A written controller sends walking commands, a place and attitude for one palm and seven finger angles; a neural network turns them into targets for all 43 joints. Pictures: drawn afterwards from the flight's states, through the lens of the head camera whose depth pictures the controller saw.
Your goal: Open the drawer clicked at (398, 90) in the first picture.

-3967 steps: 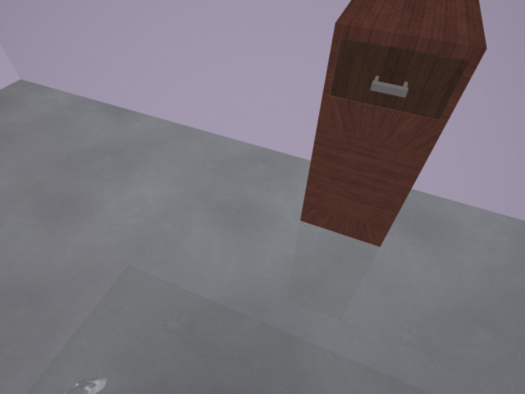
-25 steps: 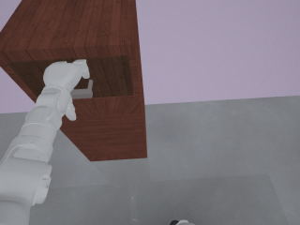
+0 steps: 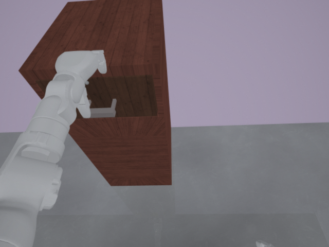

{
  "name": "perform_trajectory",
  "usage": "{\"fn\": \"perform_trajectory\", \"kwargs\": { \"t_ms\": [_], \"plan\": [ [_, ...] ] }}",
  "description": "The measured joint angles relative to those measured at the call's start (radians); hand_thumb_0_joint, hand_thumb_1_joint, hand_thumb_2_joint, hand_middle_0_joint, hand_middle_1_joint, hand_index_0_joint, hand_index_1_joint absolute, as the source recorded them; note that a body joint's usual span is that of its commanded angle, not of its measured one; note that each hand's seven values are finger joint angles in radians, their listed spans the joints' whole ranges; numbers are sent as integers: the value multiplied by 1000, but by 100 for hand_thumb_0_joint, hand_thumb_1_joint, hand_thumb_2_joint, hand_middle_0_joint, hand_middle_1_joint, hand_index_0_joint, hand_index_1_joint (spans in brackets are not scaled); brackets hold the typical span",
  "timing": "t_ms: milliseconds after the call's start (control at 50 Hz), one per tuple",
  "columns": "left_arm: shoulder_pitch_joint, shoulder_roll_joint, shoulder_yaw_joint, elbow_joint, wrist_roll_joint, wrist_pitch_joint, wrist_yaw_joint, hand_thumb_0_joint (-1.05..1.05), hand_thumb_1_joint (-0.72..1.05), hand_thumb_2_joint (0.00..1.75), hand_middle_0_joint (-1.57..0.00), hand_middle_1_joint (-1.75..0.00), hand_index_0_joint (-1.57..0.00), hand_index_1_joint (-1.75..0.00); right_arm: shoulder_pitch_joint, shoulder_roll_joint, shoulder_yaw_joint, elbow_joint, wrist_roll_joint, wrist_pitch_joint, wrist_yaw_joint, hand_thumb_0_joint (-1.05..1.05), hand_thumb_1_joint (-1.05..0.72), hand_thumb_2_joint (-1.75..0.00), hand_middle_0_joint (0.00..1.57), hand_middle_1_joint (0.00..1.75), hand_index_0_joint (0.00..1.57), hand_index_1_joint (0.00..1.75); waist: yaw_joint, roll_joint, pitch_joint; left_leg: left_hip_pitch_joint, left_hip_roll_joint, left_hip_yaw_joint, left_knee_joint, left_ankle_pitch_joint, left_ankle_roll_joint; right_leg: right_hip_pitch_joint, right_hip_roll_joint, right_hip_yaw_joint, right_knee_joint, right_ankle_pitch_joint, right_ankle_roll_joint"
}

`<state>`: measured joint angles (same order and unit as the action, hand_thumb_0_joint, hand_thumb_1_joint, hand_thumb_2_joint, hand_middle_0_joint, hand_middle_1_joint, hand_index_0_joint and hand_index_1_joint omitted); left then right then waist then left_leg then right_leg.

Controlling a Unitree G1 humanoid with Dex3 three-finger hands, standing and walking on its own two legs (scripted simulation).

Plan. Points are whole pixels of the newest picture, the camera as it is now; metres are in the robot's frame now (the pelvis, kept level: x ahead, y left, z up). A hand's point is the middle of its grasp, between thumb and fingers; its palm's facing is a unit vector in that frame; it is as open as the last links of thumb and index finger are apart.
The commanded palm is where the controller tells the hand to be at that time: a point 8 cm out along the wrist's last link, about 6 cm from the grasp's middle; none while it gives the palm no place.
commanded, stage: draw the hand back to the body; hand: left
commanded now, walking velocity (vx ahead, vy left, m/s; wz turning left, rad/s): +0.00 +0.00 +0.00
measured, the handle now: (100, 107) +0.51 +0.22 +0.02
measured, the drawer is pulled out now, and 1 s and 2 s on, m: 0.00 0.00 0.00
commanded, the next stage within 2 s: step back with the hand held close in 1.66 s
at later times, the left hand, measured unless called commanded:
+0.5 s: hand (68, 113) +0.38 +0.23 +0.14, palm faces +0.06 -0.02 -1.00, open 13.8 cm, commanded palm +0.35 +0.24 +0.21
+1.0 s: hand (36, 137) +0.28 +0.22 +0.20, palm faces +0.37 -0.89 -0.25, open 12.6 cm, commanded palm +0.22 +0.26 +0.21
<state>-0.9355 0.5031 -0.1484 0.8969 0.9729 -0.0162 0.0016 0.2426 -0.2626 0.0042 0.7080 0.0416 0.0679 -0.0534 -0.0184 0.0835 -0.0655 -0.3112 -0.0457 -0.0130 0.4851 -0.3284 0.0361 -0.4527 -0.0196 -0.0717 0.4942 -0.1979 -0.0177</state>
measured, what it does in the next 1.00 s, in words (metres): stands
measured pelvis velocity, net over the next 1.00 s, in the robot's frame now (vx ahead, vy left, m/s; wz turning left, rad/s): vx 0.01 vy -0.01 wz -0.01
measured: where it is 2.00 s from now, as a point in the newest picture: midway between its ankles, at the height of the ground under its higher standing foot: outside the picture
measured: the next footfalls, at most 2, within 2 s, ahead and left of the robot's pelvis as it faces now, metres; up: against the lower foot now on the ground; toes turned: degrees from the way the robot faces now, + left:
none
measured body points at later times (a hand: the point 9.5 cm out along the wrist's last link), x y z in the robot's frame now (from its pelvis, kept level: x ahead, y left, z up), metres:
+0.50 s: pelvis +0.00 +0.00 +0.00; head +0.02 -0.04 +0.45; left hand +0.37 +0.23 +0.19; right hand +0.14 -0.26 -0.12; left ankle -0.06 +0.10 -0.74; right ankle +0.02 -0.11 -0.74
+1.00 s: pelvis +0.01 -0.01 +0.01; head +0.00 -0.02 +0.46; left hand +0.25 +0.27 +0.21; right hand +0.20 -0.21 -0.07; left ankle -0.06 +0.10 -0.74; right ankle +0.02 -0.11 -0.74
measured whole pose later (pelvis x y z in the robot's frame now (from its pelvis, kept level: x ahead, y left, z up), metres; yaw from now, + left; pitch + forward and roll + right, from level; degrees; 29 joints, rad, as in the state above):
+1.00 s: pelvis +0.01 -0.01 +0.01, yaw +0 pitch -4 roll -1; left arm 0.05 0.32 0.26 -0.21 -0.05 -0.09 0.07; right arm 0.18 -0.19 0.08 0.60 0.00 -0.06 -0.06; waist 0.06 0.04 0.03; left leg 0.01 -0.01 -0.02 0.36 -0.31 0.02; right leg -0.13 0.02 -0.08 0.37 -0.18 -0.03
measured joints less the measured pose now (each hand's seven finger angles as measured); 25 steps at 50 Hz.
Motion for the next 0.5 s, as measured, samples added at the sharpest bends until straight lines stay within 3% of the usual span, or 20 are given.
{"fn": "perform_trajectory", "kwargs": {
  "t_ms": [180, 320, 500],
  "plan": [
    [41, 24, 65, -71, 10, -43, -3, 0, -49, 30, -37, -122, -37, -123, 33, -18, -11, -11, 0, 32, -3, 0, -91, -90, 20, 30, 21, 30, -2, -12, -3, 13, 8, 27, -19, 10, -3, -1, 13, 26, -11, 17, -5],
    [238, 54, 118, -227, -5, -8, -26, 0, -49, 30, -33, -120, -33, -121, 27, -30, -14, -49, 10, 63, 0, 1, -91, -90, 20, 30, 20, 30, 5, -8, 6, 58, 17, 54, -41, 12, -4, 29, 27, 52, -20, 22, -7],
    [502, 40, 96, -576, -58, 4, -30, 0, -49, 30, -32, -120, -32, -120, -44, -30, -26, -67, 11, 41, 2, 1, -91, -90, 20, 30, 20, 30, 67, 3, 23, 120, 13, 26, -48, 12, -3, 105, 18, 25, -36, 15, -5]
  ]
}}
